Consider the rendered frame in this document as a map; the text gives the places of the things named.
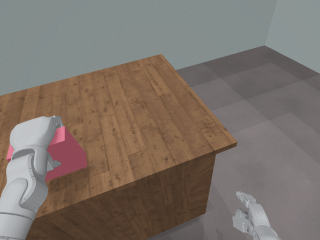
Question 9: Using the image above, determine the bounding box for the left robot hand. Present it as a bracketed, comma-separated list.
[9, 115, 64, 172]

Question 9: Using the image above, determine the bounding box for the sponge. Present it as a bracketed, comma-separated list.
[6, 126, 87, 181]

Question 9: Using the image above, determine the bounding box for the table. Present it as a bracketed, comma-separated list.
[0, 54, 238, 240]

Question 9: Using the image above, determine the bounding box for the robot right forearm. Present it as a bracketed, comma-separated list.
[252, 225, 281, 240]

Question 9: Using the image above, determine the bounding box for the robot left forearm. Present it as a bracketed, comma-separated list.
[0, 145, 48, 240]

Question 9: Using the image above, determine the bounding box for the right robot hand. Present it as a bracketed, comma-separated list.
[232, 191, 271, 236]

